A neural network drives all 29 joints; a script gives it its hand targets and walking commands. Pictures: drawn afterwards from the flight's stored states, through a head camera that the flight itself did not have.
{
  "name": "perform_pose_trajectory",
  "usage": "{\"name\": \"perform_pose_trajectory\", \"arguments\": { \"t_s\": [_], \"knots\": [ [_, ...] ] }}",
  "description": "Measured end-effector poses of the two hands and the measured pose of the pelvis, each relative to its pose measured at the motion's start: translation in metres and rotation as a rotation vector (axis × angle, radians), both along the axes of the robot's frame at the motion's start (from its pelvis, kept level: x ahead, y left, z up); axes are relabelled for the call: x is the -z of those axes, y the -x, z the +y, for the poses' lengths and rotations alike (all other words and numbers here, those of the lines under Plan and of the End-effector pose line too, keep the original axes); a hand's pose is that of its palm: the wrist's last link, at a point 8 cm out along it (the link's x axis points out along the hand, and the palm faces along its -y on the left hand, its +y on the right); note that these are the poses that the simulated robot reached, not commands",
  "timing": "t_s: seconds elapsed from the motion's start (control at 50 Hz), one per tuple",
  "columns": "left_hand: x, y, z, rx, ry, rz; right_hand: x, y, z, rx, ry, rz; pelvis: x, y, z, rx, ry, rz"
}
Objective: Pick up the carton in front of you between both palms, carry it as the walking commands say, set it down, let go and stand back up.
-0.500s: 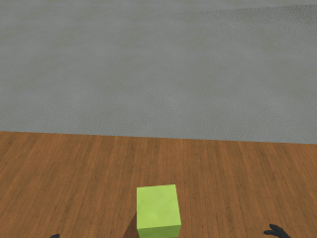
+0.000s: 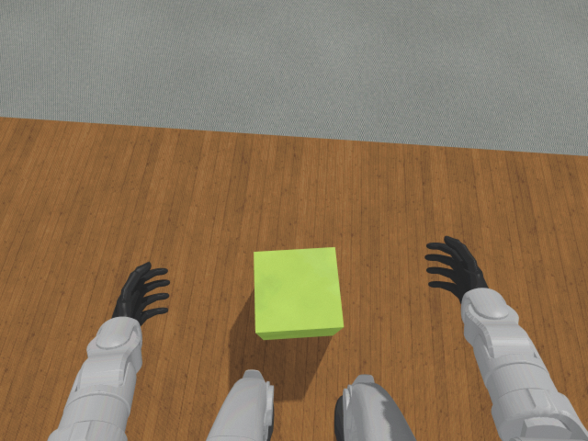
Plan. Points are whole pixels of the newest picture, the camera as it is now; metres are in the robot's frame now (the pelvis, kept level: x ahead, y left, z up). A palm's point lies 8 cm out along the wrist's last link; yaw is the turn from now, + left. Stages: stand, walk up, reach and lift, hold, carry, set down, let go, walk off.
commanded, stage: reach and lift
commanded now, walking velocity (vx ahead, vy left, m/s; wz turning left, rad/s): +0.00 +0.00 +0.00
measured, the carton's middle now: (296, 297) +0.40 +0.02 -0.58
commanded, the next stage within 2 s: none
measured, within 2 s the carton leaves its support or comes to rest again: neither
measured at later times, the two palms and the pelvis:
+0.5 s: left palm (187, 258) +0.39 +0.22 -0.20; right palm (401, 237) +0.44 -0.16 -0.19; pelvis -0.06 +0.00 -0.08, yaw +0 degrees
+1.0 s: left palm (216, 291) +0.38 +0.22 -0.43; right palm (374, 280) +0.42 -0.16 -0.43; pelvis -0.12 -0.01 -0.28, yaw +1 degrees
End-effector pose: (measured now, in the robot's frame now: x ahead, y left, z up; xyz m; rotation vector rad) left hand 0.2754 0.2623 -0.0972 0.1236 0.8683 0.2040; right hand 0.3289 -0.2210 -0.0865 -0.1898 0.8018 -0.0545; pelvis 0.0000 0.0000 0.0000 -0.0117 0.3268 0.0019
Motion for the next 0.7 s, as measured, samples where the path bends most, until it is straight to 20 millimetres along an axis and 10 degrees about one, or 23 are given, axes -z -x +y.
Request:
{"name": "perform_pose_trajectory", "arguments": {
  "t_s": [0.16,0.36,0.54,0.7],
  "knots": [
    [0.038,-0.045,-0.024,-0.025,0.047,-0.101,0.051,-0.027,0.018,0.032,-0.039,-0.033,0.022,0.005,0.002,-0.003,0.004,0.248],
    [0.047,-0.116,-0.026,-0.034,0.053,-0.271,0.056,-0.095,0.036,-0.001,-0.063,-0.186,0.047,0.036,0.001,-0.002,-0.003,0.403],
    [0.122,-0.116,-0.045,-0.060,0.129,-0.203,0.121,-0.107,0.064,0.006,-0.112,-0.116,0.088,0.066,0.001,-0.002,0.001,0.475],
    [0.204,-0.106,-0.047,-0.043,0.066,-0.189,0.213,-0.079,0.045,0.060,-0.071,-0.087,0.159,0.086,0.000,0.004,0.006,0.528]
  ]
}}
